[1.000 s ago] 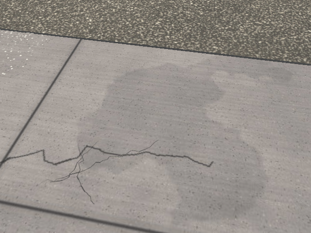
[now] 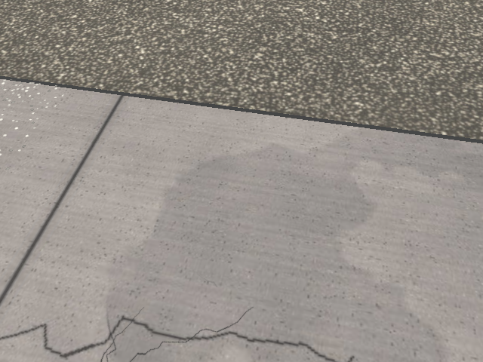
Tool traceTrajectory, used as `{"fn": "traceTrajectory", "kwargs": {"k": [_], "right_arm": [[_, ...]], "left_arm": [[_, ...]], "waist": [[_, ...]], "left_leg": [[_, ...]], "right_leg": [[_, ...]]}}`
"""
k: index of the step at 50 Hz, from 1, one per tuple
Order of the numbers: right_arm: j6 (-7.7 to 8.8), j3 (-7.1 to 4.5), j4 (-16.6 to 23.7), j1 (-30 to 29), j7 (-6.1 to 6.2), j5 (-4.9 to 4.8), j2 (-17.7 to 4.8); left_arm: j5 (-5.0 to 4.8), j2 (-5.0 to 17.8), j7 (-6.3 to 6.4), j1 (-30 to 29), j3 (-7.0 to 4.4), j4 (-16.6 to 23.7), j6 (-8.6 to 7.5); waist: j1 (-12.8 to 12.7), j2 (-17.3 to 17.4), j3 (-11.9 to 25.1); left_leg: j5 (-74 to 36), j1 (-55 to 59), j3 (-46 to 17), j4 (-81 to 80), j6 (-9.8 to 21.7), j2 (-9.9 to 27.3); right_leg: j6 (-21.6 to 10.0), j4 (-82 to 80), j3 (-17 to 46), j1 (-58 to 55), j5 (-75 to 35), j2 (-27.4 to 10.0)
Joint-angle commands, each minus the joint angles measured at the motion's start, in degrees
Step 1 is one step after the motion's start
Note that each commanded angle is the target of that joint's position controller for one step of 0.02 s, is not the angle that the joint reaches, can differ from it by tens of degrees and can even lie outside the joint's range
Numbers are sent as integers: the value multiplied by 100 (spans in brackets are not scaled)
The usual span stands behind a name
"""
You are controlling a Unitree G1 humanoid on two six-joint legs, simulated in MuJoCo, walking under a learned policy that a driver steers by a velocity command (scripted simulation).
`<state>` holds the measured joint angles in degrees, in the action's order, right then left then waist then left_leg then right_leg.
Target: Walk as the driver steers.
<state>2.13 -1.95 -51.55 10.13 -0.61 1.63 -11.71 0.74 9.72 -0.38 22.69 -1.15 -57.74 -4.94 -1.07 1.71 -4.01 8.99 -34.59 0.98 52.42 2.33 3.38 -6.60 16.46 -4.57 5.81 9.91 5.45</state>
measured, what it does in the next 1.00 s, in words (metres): walks ahead: left foot, then right foot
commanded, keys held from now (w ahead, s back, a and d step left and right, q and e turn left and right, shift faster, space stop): no key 0.32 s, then w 0.68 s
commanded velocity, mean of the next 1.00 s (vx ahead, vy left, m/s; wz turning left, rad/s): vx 0.27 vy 0.00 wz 0.00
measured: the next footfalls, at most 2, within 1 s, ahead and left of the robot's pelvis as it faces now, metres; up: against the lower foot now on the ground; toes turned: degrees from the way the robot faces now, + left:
left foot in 0.18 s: +0.19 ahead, +0.10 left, +0.00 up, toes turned +2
right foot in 0.56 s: +0.12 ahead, -0.08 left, +0.00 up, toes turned -3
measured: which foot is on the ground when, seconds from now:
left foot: up 0.00-0.16, down 0.18-0.56, up 0.58-1.00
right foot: down 0.00-0.22, up 0.24-0.54, down 0.56-1.00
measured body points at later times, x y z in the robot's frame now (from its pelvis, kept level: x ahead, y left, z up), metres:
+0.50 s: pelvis +0.09 +0.02 +0.00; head +0.09 +0.01 +0.45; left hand +0.11 +0.24 -0.16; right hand +0.09 -0.22 -0.16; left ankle +0.15 +0.10 -0.75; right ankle +0.07 -0.09 -0.72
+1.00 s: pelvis +0.25 +0.02 -0.01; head +0.28 +0.01 +0.43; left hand +0.11 +0.23 -0.15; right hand +0.44 -0.20 -0.13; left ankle +0.38 +0.12 -0.73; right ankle +0.08 -0.08 -0.75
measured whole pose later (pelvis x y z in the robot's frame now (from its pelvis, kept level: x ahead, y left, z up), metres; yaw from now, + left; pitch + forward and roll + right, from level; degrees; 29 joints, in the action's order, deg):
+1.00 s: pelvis +0.25 +0.02 -0.01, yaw -1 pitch +2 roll +0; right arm 2.0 -2.4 -51.9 -0.3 -2.0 1.3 -10.6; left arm 1.6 8.1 1.3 31.6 -1.4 -64.3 -5.9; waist -5.0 0.5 -1.6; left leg 8.7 -31.3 5.7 35.0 3.8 1.5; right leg -1.5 11.2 -2.0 -7.7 20.7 0.9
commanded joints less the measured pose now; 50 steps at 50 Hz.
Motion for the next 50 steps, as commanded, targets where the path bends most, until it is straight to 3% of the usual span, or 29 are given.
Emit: {"fn": "traceTrajectory", "kwargs": {"k": [1,5,8,9,10,11,12,13,14,16,17,19,23,26,27,28,29,30,31,32,34,36,39,45,48,50], "right_arm": [[-41,36,47,254,26,-50,-75],[-44,48,-18,20,135,-58,-137],[41,41,-245,373,220,-58,-106],[119,27,-366,671,253,-40,-188],[194,-53,-481,1158,284,5,-567],[158,-52,-569,1262,293,-41,-639],[102,38,-562,1250,259,-125,-269],[83,74,-547,1037,243,-93,-220],[47,84,-525,796,260,-54,-243],[-17,104,-540,468,331,-51,-249],[-52,31,-594,521,310,-65,-421],[-123,-117,-680,747,237,-113,-677],[-147,-195,-735,666,170,-106,-626],[-180,-268,-719,465,165,-177,-691],[-200,-286,-673,327,165,-188,-658],[-193,-254,-544,96,149,-183,-472],[-160,-135,-396,4,108,-169,32],[-149,-150,-218,-188,70,-58,-77],[-109,-188,-179,-264,-11,52,-346],[-64,-209,-238,-116,-84,35,-366],[-38,-243,-419,98,-152,59,-391],[-38,-228,-386,-15,-164,50,-264],[-53,-198,-185,-550,-142,26,-193],[15,-93,268,-1589,-160,-24,-126],[63,-84,408,-1675,-145,-33,-205],[111,-137,303,-1125,-87,-49,-299]], "left_arm": [[-12,582,72,168,-33,130,-22],[51,561,151,393,13,-77,66],[29,528,212,266,36,-159,104],[7,530,220,306,37,-189,88],[-14,467,237,473,64,-124,56],[-170,-9,237,1235,150,-330,134],[-134,271,277,1001,76,-417,274],[-47,408,273,563,12,-319,343],[19,329,241,257,7,-287,404],[53,112,196,165,42,-326,527],[80,48,177,320,61,-413,532],[136,231,133,280,3,-430,497],[126,81,73,10,0,-309,392],[97,1,82,554,-9,-497,328],[96,16,99,864,-19,-621,319],[127,154,141,1200,-40,-705,286],[149,456,198,1531,-80,-716,239],[74,1014,229,1235,-234,-648,253],[40,820,247,698,-206,-498,237],[6,737,220,394,-185,-386,175],[-1,633,194,423,-178,-349,59],[-1,507,182,730,-151,-444,-29],[26,428,168,1115,-124,-537,-75],[74,502,178,1397,-115,-587,-125],[89,622,191,1351,-147,-620,-122],[78,743,188,1104,-178,-599,-118]], "waist": [[139,-616,300],[-2,-661,256],[172,-541,190],[287,-337,306],[279,10,789],[38,809,1292],[252,722,1321],[240,577,827],[198,414,618],[-54,349,331],[-80,427,396],[17,495,348],[-66,371,59],[-334,342,59],[-451,231,-94],[-572,-271,-225],[-572,-1467,-4],[-430,-1737,-675],[-114,-1059,-941],[83,-848,-793],[163,-552,-469],[113,-551,-311],[-69,-675,-396],[-370,-836,-505],[-317,-919,-482],[10,-920,-230]], "left_leg": [[-521,812,251,-708,-47,-158],[-212,1086,246,-1331,29,-290],[-207,1757,196,-2446,205,-372],[-1209,2415,-49,-3050,253,-173],[-3332,3396,-695,-2756,394,584],[-4978,4034,-1495,-2513,1294,1507],[-4227,3626,-1944,-2877,1657,1781],[-3207,3139,-1963,-3231,1636,1645],[-2205,2772,-1870,-3516,1498,1485],[-995,2008,-1423,-3901,1086,1114],[52,1985,-1331,-4058,964,913],[1952,2045,-1563,-4441,957,910],[2519,1494,-1467,-4698,914,942],[2969,863,-1113,-4400,784,707],[3176,484,-975,-4050,685,563],[3143,-114,-656,-3227,522,281],[2647,-719,130,-1346,279,-337],[1699,-1227,230,-665,210,-543],[1033,-988,-139,-315,186,-209],[683,-827,-170,-269,128,-184],[299,-672,17,3,-2,-185],[26,-776,89,118,-56,-140],[-221,-1089,173,-62,-156,-45],[-353,-738,440,-1264,-106,-100],[-9,-269,559,-1726,139,-196],[204,819,689,-2051,366,-473]], "right_leg": [[-290,-134,415,250,-4478,-1385],[-373,234,593,-115,-4340,-1574],[-323,821,795,-195,-3954,-1596],[-131,1164,776,-20,-3472,-1447],[50,1694,657,408,-2167,-1229],[241,2342,357,932,699,-677],[274,2643,302,1007,2270,-426],[313,2829,436,1201,2599,-409],[373,2929,507,1206,2531,-439],[483,2640,568,829,1974,-589],[496,2579,393,758,1831,-490],[437,2867,176,1050,1861,-391],[305,2519,89,914,1686,-477],[141,1305,-173,-121,1134,-314],[62,827,-158,-500,1121,-271],[-60,166,446,-888,1730,-656],[-231,-823,2303,-1266,3133,-2015],[-580,-1599,3620,-353,4231,-2775],[-594,-1703,3468,221,4037,-2650],[-481,-1679,3053,245,3425,-2404],[-338,-1515,2183,-107,2126,-1986],[-315,-1383,1780,-382,1398,-1825],[-410,-1324,1548,-597,807,-1795],[-505,-967,1089,-859,-1063,-1773],[-460,-611,965,-1052,-2007,-1889],[-318,61,755,-911,-3540,-1880]]}}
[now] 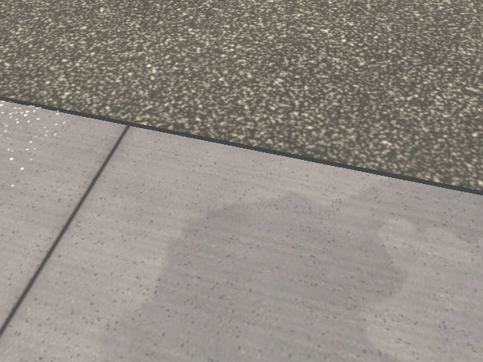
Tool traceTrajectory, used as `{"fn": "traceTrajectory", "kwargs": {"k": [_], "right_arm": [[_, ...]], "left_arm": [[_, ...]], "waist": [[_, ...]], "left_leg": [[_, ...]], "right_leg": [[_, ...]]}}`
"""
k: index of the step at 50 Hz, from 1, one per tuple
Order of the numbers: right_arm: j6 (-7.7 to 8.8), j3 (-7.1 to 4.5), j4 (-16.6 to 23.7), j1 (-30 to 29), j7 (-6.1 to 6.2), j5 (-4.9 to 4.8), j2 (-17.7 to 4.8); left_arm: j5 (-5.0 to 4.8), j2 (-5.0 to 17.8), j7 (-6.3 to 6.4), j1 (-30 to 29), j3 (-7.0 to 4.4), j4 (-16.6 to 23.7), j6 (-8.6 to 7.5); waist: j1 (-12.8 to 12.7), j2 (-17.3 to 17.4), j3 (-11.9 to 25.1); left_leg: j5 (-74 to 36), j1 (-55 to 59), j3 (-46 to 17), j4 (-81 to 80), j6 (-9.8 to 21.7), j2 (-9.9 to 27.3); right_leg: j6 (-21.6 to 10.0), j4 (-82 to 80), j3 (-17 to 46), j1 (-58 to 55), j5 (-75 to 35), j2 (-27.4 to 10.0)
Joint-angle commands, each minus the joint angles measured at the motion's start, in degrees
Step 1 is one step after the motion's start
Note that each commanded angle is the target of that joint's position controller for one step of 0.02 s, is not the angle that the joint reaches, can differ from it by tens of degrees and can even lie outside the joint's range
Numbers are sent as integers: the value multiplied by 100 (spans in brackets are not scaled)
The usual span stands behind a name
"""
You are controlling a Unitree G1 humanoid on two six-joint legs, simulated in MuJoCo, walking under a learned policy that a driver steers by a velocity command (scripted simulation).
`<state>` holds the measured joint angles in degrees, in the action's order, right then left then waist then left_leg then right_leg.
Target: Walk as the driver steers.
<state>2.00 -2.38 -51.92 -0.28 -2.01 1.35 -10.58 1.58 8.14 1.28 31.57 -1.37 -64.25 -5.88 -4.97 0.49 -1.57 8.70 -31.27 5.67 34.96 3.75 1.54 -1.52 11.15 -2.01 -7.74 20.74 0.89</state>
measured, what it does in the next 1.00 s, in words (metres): walks ahead: left foot, then right foot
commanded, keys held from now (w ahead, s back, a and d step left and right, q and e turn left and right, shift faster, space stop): w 0.86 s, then w+e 0.14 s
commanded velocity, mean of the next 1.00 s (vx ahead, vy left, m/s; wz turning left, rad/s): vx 0.49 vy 0.00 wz -0.02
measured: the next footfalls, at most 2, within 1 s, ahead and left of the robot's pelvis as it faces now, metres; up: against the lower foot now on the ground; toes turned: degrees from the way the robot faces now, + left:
left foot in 0.04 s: +0.18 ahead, +0.10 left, +0.00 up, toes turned +5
right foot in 0.60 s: +0.50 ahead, -0.06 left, +0.00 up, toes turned -4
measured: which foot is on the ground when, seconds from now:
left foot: up 0.00-0.02, down 0.04-0.62, up 0.64-1.00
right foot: down 0.00-0.04, up 0.06-0.58, down 0.60-1.00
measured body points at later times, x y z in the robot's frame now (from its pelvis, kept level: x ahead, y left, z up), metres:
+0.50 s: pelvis +0.27 +0.03 +0.00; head +0.30 +0.03 +0.45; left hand +0.45 +0.24 -0.12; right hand +0.17 -0.18 -0.14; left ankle +0.14 +0.09 -0.73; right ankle +0.44 -0.08 -0.70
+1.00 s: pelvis +0.54 +0.01 +0.01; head +0.57 +0.01 +0.46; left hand +0.46 +0.24 -0.13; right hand +0.70 -0.21 -0.12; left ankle +0.71 +0.16 -0.68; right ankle +0.46 -0.05 -0.73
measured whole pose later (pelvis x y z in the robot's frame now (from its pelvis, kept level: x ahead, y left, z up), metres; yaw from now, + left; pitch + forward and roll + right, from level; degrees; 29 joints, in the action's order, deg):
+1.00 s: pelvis +0.54 +0.01 +0.01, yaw -1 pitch +0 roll -1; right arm 1.7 -2.4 -51.9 4.2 -1.3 1.4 -11.0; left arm 0.8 8.8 0.1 27.1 -2.0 -61.5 -5.2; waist -3.5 2.1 -2.6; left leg 1.8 -35.4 1.2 40.8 0.5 6.0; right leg -5.1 12.6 -3.7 -1.0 13.9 5.2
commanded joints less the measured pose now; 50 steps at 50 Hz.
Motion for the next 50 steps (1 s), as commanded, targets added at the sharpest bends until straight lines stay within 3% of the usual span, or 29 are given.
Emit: {"fn": "traceTrajectory", "kwargs": {"k": [1,2,3,4,5,6,7,9,12,15,20,25,27,28,29,30,31,32,33,34,35,36,37,40,44,50], "right_arm": [[169,-166,96,697,102,-34,-514],[230,-271,-237,1710,169,8,-717],[282,-402,-393,2773,227,158,-1208],[240,-472,-430,2933,183,169,-1643],[184,-429,-391,2368,154,-6,-1360],[211,-312,-275,1742,135,-46,-966],[271,-227,-262,1469,107,-35,-655],[344,-100,-398,1502,154,-48,-289],[437,-74,-613,2004,211,-67,-396],[436,-52,-706,2378,222,-68,-488],[445,13,-812,2872,238,-68,-482],[406,1,-987,3228,319,2,-576],[396,-24,-983,3067,348,29,-664],[385,-45,-985,2999,354,41,-732],[359,-55,-972,2892,343,24,-770],[364,-26,-874,2821,322,-30,-701],[366,86,-689,3340,236,-280,-147],[353,-47,-748,3244,228,-194,-508],[335,-98,-555,2659,231,-110,-596],[362,-88,-455,2297,206,-73,-540],[327,-96,-461,2225,196,-39,-425],[244,-91,-479,2343,178,50,-327],[162,-74,-534,2467,142,89,-189],[26,-96,-350,2082,89,92,-223],[4,-86,53,957,64,51,-319],[55,-14,474,-145,90,-18,-297]], "left_arm": [[-36,969,12,104,-175,53,-13],[-64,967,-4,28,-166,83,-11],[-86,748,-28,16,-105,266,-9],[-257,187,-90,555,-41,335,-9],[-130,719,-92,10,-181,370,17],[-93,744,-125,-540,-207,557,-1],[-77,636,-137,-761,-198,588,-19],[48,446,-192,-665,-198,555,118],[69,376,-263,-870,-218,666,272],[67,442,-300,-1715,-213,968,337],[-37,380,-331,-2959,-112,1381,315],[-50,505,-305,-3522,-114,1616,258],[-48,590,-263,-3216,-161,1562,207],[-46,679,-221,-2738,-214,1417,178],[-28,779,-171,-1859,-288,1120,133],[91,1076,-109,-856,-403,841,82],[234,1733,-77,-119,-579,784,84],[22,1567,-152,-427,-550,787,187],[-101,1354,-174,-1167,-481,880,200],[-110,959,-205,-1603,-374,960,166],[-93,725,-202,-1758,-301,929,126],[-102,522,-173,-1729,-230,834,92],[-86,475,-150,-1602,-201,763,50],[-81,775,-122,-1177,-237,610,-47],[-89,783,-126,-737,-199,549,-34],[-61,886,-71,-82,-195,431,45]], "waist": [[748,-673,-75],[1140,-484,521],[1485,108,1296],[1158,1383,1842],[1014,560,1219],[802,301,445],[653,61,126],[357,208,-12],[243,263,-117],[361,270,-361],[638,286,-522],[737,308,-584],[523,356,-402],[321,400,-144],[-49,303,283],[-419,150,842],[-329,-999,1788],[-205,-741,1912],[89,-428,873],[213,-174,319],[416,-117,-8],[606,-214,-130],[683,-262,-113],[746,-295,-230],[509,-301,-468],[132,-402,-448]], "left_leg": [[79,1468,299,-591,343,-497],[-41,2879,159,-692,488,-403],[1091,4337,-1472,-855,748,1045],[1572,5244,-4386,-1899,1462,2429],[1920,4546,-4287,-2180,1324,2108],[1511,3679,-3324,-2222,1137,1895],[651,2992,-2659,-2382,997,1614],[-201,2344,-1785,-2527,766,1171],[-1123,2289,-1313,-2610,787,1021],[-1357,2408,-1075,-2771,790,937],[-2172,2697,-736,-2777,644,790],[-2961,3709,-710,-2438,707,1071],[-4232,3877,-587,-1875,639,1113],[-4909,3889,-537,-1293,583,1093],[-4988,3694,-404,-302,497,946],[-3761,2668,-308,1039,408,759],[-524,671,60,3480,127,-106],[2015,-151,-625,4427,172,-556],[1507,-581,-836,4423,226,-132],[1075,-513,-825,4083,226,76],[869,-247,-811,3703,208,249],[774,75,-799,3397,137,350],[722,280,-759,3255,74,366],[349,-26,-593,2826,-77,441],[-442,-582,-411,1636,-268,551],[-785,-531,-245,277,-350,220]], "right_leg": [[-731,1457,323,548,-5391,-1300],[-609,2610,112,1141,-5094,-1062],[-507,4366,-69,2361,-2917,-778],[-323,6233,-19,4074,969,279],[-444,6615,577,4504,478,-89],[-478,6429,500,4580,-165,-356],[-467,6127,468,4310,-531,-525],[-372,5692,414,3803,-660,-680],[-247,5351,229,3954,-775,-671],[-124,4756,62,4556,-1345,-748],[-67,3089,-247,4412,-2135,-526],[-328,2327,-335,4379,-1825,-325],[-525,2106,-439,3768,-1341,-85],[-635,2005,-494,3172,-1122,100],[-769,1634,-560,2172,-1283,255],[-1010,1577,65,657,-1216,-320],[-1799,1353,2726,-1192,-694,-2176],[-2009,535,4171,-1058,-536,-2490],[-1768,381,3200,-163,-157,-2241],[-1569,120,2554,677,-403,-2017],[-1320,-57,2018,1284,-775,-1736],[-1136,-163,1592,1724,-1114,-1488],[-1076,-210,1330,1898,-1351,-1371],[-1123,-374,935,1948,-1909,-1228],[-1086,-514,718,1658,-2229,-1068],[-1127,-75,877,829,-3105,-1097]]}}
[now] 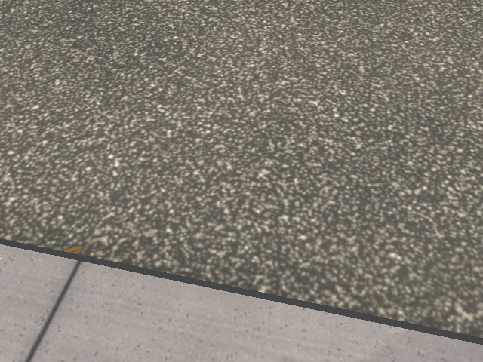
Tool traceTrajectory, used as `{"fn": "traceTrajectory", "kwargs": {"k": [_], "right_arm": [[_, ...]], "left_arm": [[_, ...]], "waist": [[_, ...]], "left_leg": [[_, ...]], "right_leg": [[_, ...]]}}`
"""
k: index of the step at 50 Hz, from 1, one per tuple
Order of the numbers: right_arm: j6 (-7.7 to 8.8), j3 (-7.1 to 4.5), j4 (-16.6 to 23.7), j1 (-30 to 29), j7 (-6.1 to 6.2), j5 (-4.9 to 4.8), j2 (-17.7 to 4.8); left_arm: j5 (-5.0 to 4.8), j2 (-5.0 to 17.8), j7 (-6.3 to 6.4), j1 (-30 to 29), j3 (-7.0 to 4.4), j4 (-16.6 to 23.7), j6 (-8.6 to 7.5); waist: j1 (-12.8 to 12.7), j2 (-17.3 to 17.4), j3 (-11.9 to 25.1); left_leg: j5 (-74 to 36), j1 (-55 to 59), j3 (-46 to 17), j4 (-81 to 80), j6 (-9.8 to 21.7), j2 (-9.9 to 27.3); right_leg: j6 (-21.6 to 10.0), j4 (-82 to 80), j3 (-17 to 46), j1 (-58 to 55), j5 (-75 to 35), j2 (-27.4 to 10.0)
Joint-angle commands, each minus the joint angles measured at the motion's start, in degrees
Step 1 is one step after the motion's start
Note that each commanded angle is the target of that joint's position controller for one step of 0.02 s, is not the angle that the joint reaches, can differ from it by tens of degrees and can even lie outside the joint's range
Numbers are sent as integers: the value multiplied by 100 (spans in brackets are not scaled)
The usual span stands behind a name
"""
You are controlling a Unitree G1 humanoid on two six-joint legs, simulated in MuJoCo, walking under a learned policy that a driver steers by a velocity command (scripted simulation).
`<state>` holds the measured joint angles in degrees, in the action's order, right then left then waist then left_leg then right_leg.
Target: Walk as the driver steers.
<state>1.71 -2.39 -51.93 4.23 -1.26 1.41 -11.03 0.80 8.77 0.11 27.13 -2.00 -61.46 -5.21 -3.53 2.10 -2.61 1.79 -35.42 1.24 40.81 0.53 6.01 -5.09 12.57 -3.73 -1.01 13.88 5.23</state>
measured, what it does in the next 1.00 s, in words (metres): walks ahead, turning right: left foot, then right foot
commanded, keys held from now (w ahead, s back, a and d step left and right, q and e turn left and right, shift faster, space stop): w+e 0.58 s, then w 0.42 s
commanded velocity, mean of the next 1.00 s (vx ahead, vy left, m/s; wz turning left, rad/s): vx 0.50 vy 0.00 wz -0.38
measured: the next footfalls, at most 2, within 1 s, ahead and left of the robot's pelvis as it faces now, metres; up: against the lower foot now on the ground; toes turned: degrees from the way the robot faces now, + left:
left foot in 0.14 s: +0.25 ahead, +0.12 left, +0.00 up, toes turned -2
right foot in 0.68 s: +0.45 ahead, -0.15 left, +0.00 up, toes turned -27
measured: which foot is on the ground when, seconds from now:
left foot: up 0.00-0.12, down 0.14-0.68, up 0.70-1.00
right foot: down 0.00-0.16, up 0.18-0.66, down 0.68-1.00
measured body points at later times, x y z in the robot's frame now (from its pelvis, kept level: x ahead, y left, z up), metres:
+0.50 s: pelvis +0.25 +0.03 +0.00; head +0.28 +0.03 +0.45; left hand +0.47 +0.22 -0.12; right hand +0.16 -0.21 -0.14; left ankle +0.21 +0.12 -0.74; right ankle +0.35 -0.14 -0.68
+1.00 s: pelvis +0.46 -0.10 +0.00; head +0.46 -0.12 +0.45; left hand +0.58 +0.14 -0.13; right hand +0.45 -0.38 -0.13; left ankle +0.62 +0.01 -0.67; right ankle +0.42 -0.13 -0.74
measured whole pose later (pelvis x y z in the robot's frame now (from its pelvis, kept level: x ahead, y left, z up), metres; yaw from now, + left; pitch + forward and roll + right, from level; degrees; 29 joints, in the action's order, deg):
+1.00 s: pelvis +0.46 -0.10 +0.00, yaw -25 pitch -1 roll +0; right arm -0.7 -3.2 -49.3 11.1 -1.2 1.9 -14.7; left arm 0.7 13.3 -0.6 21.5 -3.2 -53.4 -3.6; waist -1.8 2.4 -1.5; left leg 6.1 -34.0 -0.2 53.6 0.2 6.5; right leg -7.0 13.9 -3.1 3.2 10.0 6.2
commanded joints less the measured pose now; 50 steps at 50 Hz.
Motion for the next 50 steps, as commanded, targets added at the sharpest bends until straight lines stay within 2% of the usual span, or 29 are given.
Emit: {"fn": "traceTrajectory", "kwargs": {"k": [1,4,6,7,8,9,10,11,13,14,19,24,27,29,31,32,33,34,35,36,37,38,39,40,42,44,47,48,50], "right_arm": [[104,-17,544,-716,24,-32,-286],[206,-61,637,-527,51,-51,-462],[330,-170,289,699,120,-27,-655],[416,-288,99,1645,192,91,-1004],[430,-417,189,2181,236,230,-1589],[301,-426,223,1867,198,117,-1601],[240,-307,331,1348,184,69,-1064],[261,-207,382,1004,168,33,-667],[330,-143,303,915,214,30,-452],[374,-134,242,1005,230,13,-417],[521,-170,54,1573,206,-56,-553],[487,-167,13,1839,219,-46,-679],[433,-209,-34,2091,239,-40,-851],[358,-226,-86,2175,283,-67,-931],[263,-250,-166,2220,312,-49,-1123],[211,-255,-200,2219,322,-36,-1202],[149,-232,-203,2170,317,-35,-1181],[123,-172,-100,2114,293,-65,-1029],[144,-10,275,2421,146,-181,-364],[155,-175,360,1982,145,-167,-916],[201,-205,519,1390,143,-186,-961],[253,-154,473,1383,143,-223,-848],[216,-148,333,1546,147,-146,-752],[105,-135,259,1726,153,-18,-683],[-80,-150,193,1817,111,59,-668],[-176,-166,339,1431,47,71,-679],[-234,-104,456,1044,11,84,-576],[-244,-130,374,1117,0,54,-658],[-241,-205,426,859,-14,48,-859]], "left_arm": [[38,854,64,381,-141,162,-7],[83,1015,118,173,-195,247,29],[39,1125,98,-160,-240,363,46],[-30,967,68,-216,-207,492,32],[-208,413,58,93,-101,750,33],[-165,676,66,391,-194,780,77],[-65,885,82,123,-264,737,152],[-24,789,30,-278,-259,803,164],[72,622,-60,-442,-279,894,271],[100,550,-104,-400,-276,901,354],[84,537,-207,-1210,-266,1363,566],[95,458,-334,-2265,-131,1854,540],[113,525,-376,-2669,-101,2076,531],[141,637,-390,-2791,-134,2190,496],[146,666,-368,-2622,-174,2174,469],[163,739,-340,-2186,-219,2045,449],[168,856,-288,-1372,-298,1776,380],[239,1136,-200,-407,-407,1474,314],[213,1760,-112,-224,-527,1471,292],[32,1870,-74,-15,-550,1512,382],[-13,1689,-18,-470,-503,1499,404],[-26,1406,-21,-789,-418,1477,359],[-17,1158,-33,-1021,-341,1454,299],[-54,972,-28,-1270,-269,1458,241],[-55,946,-52,-1191,-228,1402,114],[-76,1148,-41,-1023,-248,1281,64],[-82,1216,-32,-726,-264,1139,110],[13,1339,-41,-549,-306,1084,74],[21,1263,-64,-349,-290,1012,62]], "waist": [[-37,-590,-353],[187,-685,-250],[759,-479,314],[1098,-101,1003],[1040,843,1898],[789,1254,2104],[582,490,1233],[565,36,542],[339,272,112],[265,317,97],[231,212,-26],[413,218,-259],[540,209,-342],[563,154,-399],[471,375,-213],[289,450,78],[-75,338,537],[-494,-85,1149],[-217,-1451,1888],[-408,-996,2132],[-285,-521,1171],[-53,-349,676],[223,-202,405],[450,-281,326],[534,-391,359],[519,-402,180],[394,-496,98],[317,-589,199],[264,-439,31]], "left_leg": [[6,-108,181,-429,-8,-264],[583,427,85,-810,154,-401],[608,2148,213,-1445,345,-681],[729,3638,-434,-1564,571,-14],[1442,5172,-2530,-1861,892,1646],[1643,5105,-4034,-2538,1265,2089],[2260,4395,-3293,-2564,1153,1882],[2085,3578,-2402,-2757,1008,1568],[1220,2783,-1303,-3007,719,1115],[863,2652,-948,-3049,663,1007],[-553,2807,32,-3103,703,947],[-833,2871,742,-3093,682,860],[-1084,3321,946,-3000,691,1032],[-1905,3710,1128,-2750,644,1087],[-3580,3983,1259,-2132,568,1070],[-4212,4094,1311,-1505,551,1069],[-4046,3895,1404,-479,482,970],[-2772,2853,1481,981,347,833],[2070,366,1393,3107,39,-64],[2909,-328,322,4048,-18,-570],[2276,-678,-46,3860,40,-207],[1940,-310,-91,3323,82,-49],[1821,100,-146,2812,81,116],[1743,605,-208,2355,38,189],[1683,966,-147,1975,-15,89],[1338,745,-95,1542,-51,43],[617,495,3,1182,-114,6],[91,393,11,1541,-44,-20],[-55,-188,-170,1575,-3,58]], "right_leg": [[-797,-99,1131,20,-2541,-1573],[-707,409,1341,-175,-3157,-1706],[-484,1690,1136,182,-3802,-1396],[-348,3065,901,1024,-2858,-1056],[-110,4975,400,2637,-2,-304],[-130,5872,619,3496,1623,-100],[-160,6243,762,3789,1227,-523],[-126,6060,749,3791,767,-727],[-36,5663,711,3505,382,-979],[7,5627,672,3408,277,-1008],[110,5241,566,4088,-582,-1085],[94,3529,117,3919,-1479,-996],[-69,2929,-171,3770,-1225,-945],[-201,2489,-294,3613,-844,-818],[-367,2237,-463,3024,-185,-453],[-482,2122,-479,2518,43,-232],[-618,1715,-404,1528,-162,-34],[-851,1443,319,-43,-160,-481],[-1519,1212,3075,-2078,134,-2325],[-1762,471,4403,-2014,-140,-2800],[-1556,453,3176,-1284,-1073,-2584],[-1356,348,2519,-406,-1856,-2359],[-1088,234,2000,182,-2293,-2065],[-922,71,1606,657,-2455,-1820],[-886,-119,1400,874,-2502,-1672],[-847,-357,1259,908,-2433,-1574],[-743,-441,949,874,-2482,-1422],[-781,-378,963,743,-2343,-1523],[-842,-377,1196,463,-1742,-1640]]}}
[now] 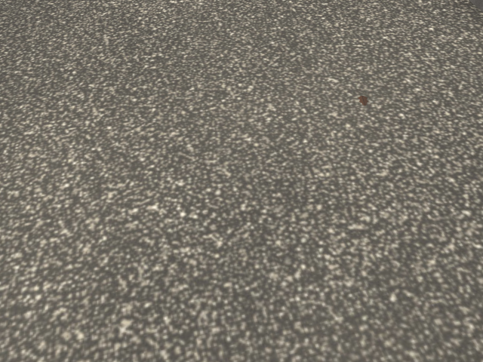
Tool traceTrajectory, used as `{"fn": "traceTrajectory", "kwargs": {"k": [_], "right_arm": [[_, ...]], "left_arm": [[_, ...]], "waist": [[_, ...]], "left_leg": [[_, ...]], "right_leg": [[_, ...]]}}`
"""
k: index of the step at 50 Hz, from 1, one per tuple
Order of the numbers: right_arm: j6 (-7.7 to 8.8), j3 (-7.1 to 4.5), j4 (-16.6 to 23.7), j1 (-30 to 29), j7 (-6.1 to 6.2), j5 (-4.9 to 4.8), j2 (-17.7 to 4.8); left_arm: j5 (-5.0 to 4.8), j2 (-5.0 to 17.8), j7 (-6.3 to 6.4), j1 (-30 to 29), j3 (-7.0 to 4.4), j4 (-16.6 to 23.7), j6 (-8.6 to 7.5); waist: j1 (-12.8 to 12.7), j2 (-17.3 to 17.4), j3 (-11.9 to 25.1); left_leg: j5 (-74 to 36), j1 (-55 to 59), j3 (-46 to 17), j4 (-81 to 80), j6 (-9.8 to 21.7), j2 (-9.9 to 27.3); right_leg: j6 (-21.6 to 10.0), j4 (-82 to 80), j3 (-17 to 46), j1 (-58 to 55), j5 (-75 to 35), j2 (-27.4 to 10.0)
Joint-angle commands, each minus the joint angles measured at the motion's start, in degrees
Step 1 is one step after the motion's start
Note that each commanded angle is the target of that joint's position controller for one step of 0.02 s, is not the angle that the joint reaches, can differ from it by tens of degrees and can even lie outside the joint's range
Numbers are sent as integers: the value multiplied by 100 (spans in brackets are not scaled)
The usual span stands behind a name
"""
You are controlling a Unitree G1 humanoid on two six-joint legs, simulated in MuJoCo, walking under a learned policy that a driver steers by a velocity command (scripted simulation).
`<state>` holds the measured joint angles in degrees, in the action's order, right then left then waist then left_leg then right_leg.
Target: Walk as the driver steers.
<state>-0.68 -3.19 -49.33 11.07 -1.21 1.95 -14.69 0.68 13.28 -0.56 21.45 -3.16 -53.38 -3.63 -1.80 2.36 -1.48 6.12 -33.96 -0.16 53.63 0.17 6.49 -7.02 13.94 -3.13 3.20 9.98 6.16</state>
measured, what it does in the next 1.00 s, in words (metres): goes down: left foot 0.17 m lower, then right foot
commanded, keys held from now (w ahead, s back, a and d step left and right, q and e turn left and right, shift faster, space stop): w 1.00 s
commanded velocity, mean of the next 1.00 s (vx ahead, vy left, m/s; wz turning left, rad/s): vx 0.50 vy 0.00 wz -0.02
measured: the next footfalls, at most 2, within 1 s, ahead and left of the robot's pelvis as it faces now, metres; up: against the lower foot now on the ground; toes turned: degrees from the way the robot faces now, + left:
left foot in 0.46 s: +0.46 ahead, +0.21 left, -0.17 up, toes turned +5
right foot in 0.90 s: +0.68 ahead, +0.00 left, -0.17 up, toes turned -4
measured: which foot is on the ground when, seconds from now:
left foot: up 0.00-0.44, down 0.46-0.92, up 0.94-1.00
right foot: down 0.00-0.46, up 0.48-0.88, down 0.90-1.00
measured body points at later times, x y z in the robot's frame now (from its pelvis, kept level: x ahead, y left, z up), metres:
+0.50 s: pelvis +0.33 +0.10 -0.17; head +0.36 +0.12 +0.28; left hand +0.20 +0.36 -0.31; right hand +0.53 -0.13 -0.27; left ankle +0.42 +0.20 -0.91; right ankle +0.03 -0.04 -0.66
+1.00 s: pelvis +0.59 +0.08 -0.18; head +0.61 +0.05 +0.27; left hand +0.73 +0.33 -0.29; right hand +0.60 -0.17 -0.34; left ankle +0.48 +0.20 -0.84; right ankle +0.64 +0.00 -0.92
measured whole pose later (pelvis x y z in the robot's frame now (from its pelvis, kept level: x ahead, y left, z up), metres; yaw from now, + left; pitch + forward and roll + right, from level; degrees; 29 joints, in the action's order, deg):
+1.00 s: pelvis +0.59 +0.08 -0.18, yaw +0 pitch +0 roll +2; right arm 3.0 -2.9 -56.2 19.8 -1.1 1.2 -13.2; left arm 1.5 12.8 -1.0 7.6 -2.1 -51.8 -4.1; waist 1.6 1.5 -1.4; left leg 24.0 -17.6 1.8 60.0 4.0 0.0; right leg -4.4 30.9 -5.0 19.6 12.0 0.1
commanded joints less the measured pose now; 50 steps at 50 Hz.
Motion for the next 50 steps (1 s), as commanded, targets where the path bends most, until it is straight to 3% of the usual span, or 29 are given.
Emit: {"fn": "traceTrajectory", "kwargs": {"k": [1,3,6,10,15,18,19,21,22,23,24,25,26,27,28,29,30,31,32,34,36,38,42,44,45,46,47,48,50], "right_arm": [[7,-140,210,-7,-23,15,-524],[34,-255,472,-654,-8,-22,-695],[137,-313,487,-697,-21,-6,-710],[183,-242,638,-1025,-206,51,-448],[342,-126,975,-1871,-278,24,-405],[411,-35,974,-1872,-293,-152,-265],[404,-27,828,-1615,-252,-136,-301],[387,-60,353,-527,-104,-35,-435],[439,-149,-76,625,-29,88,-621],[451,-258,-422,1682,-27,224,-908],[475,-335,-594,2177,-76,272,-1385],[499,-342,-431,2471,-144,-6,-1424],[430,-329,-295,2219,-144,-80,-1224],[385,-343,-294,1790,-11,-38,-1143],[347,-236,-221,1321,139,-6,-803],[444,-193,-187,1321,187,23,-788],[576,-86,-291,1060,143,-42,-546],[664,-89,-378,1003,98,-30,-599],[714,-71,-399,626,102,-85,-607],[779,-42,-383,309,65,-113,-482],[759,-59,-397,434,-9,-181,-432],[690,-83,-501,800,-27,-253,-460],[490,-126,-713,1455,25,-110,-608],[441,-126,-756,1470,33,-59,-625],[444,-54,-692,1517,36,-47,-415],[472,73,-430,1815,3,-204,52],[444,-52,-437,1565,46,-81,-352],[418,-103,-361,1169,51,-32,-482],[411,-73,-341,850,-5,-76,-273]], "left_arm": [[40,798,7,306,-167,174,-98],[43,771,67,818,-156,-104,-147],[54,962,151,1044,-214,-208,-227],[71,705,235,624,-86,-208,-341],[258,824,347,1215,-71,-232,-373],[243,707,400,1082,9,-242,-282],[233,642,408,1109,36,-257,-255],[223,666,412,1157,59,-355,-176],[155,737,391,1193,55,-403,-100],[23,791,361,1103,4,-467,-37],[-235,482,338,1677,-61,-582,-12],[-569,592,428,1956,-16,-380,-120],[-456,782,445,1235,-26,-241,-148],[-219,678,401,768,50,-134,-81],[32,574,314,314,57,-52,7],[251,483,199,227,82,20,109],[311,502,133,-265,47,158,149],[286,328,76,-373,78,188,206],[202,175,-10,-813,138,453,213],[177,24,-152,-593,203,330,119],[70,59,-200,-619,236,218,80],[72,171,-185,-1236,231,400,91],[119,297,-172,-2034,164,678,81],[179,365,-146,-1247,82,418,-20],[267,676,-92,-178,-37,88,-116],[318,1345,-17,615,-207,-16,-147],[62,1354,4,639,-248,-107,-40],[6,1107,17,95,-179,-10,1],[33,602,8,-618,-58,78,-33]], "waist": [[52,-446,-199],[-104,-564,-511],[-147,-458,-533],[-75,-512,-566],[-652,-194,-789],[-673,-301,-878],[-672,-222,-834],[-350,-140,-358],[136,41,219],[784,246,639],[594,1475,1310],[656,1528,2662],[919,548,2861],[798,380,2401],[598,-46,1749],[513,196,1341],[285,-241,607],[122,87,212],[-184,-19,-278],[-340,512,-97],[-233,522,205],[-20,276,68],[308,20,-323],[-18,-141,-32],[-344,-477,584],[-408,-1653,1324],[-452,-1607,1387],[-244,-1021,638],[84,-739,-54]], "left_leg": [[-502,-590,-67,301,43,15],[-552,-1767,-564,-72,60,2],[-415,-2361,-835,-281,56,-187],[-2475,-969,-312,-1418,129,-82],[-2830,-1282,-135,-2237,242,-79],[-3433,-181,-13,-3053,272,-31],[-3608,160,7,-3384,284,-9],[-3729,1259,160,-3748,331,-105],[-3803,2508,334,-3970,387,-233],[-4042,4164,307,-4002,402,-15],[-7103,6215,-109,-1812,578,850],[-8358,7943,-1417,-542,1208,2042],[-6196,7598,-1803,-1349,1416,2106],[-3036,6482,-2113,-2239,1671,2135],[-1252,4974,-2323,-3054,1751,1877],[-660,3910,-2571,-3279,2021,2089],[-514,2776,-2199,-3602,1667,1785],[-724,1983,-1971,-3788,1607,1631],[-517,967,-1238,-4368,1304,950],[-1633,634,-299,-4301,1159,383],[-2138,1120,-76,-4270,1121,364],[-1805,1858,-230,-4393,1071,539],[-1217,2928,-391,-4096,997,787],[-1957,3014,-116,-2956,850,524],[-1717,2409,191,-1620,695,180],[488,606,739,524,397,-617],[2540,-342,243,1455,395,-974],[2242,-726,-103,1764,476,-594],[1473,-363,-150,1137,466,-206]], "right_leg": [[-683,-502,1204,-97,-1271,-1785],[-697,-403,1551,-1019,-670,-1912],[-755,-102,1539,-1641,-1073,-2046],[-639,350,1067,-178,-137,-1655],[-484,1337,1209,-472,155,-1605],[-248,1794,988,-34,251,-1459],[-182,2159,892,-110,104,-1351],[-195,3656,816,-340,-732,-1116],[-194,5100,718,-158,-1180,-955],[-71,7108,467,925,-325,-664],[283,10047,243,2997,4432,146],[301,10608,1318,4514,3994,-30],[333,10287,1077,5157,3248,-411],[393,9788,660,5373,2694,-628],[424,9599,298,5145,2234,-781],[361,9338,492,4843,2059,-950],[314,7980,799,4540,1362,-1175],[318,7549,720,4243,1191,-1214],[470,5743,565,3636,458,-1367],[501,3983,360,2373,-897,-1271],[470,3194,192,1804,-1306,-1096],[397,2731,128,2051,-1228,-1115],[244,2003,-60,2369,-198,-965],[135,1362,-198,1310,100,-676],[-92,1315,364,-74,122,-1054],[-736,805,2798,-1706,583,-2690],[-961,133,4062,-1711,692,-3047],[-828,197,3231,-1173,949,-2781],[-488,-196,2126,37,446,-2255]]}}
